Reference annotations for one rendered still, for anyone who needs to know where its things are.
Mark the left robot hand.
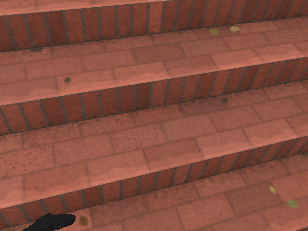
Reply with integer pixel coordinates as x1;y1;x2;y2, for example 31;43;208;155
23;213;76;231

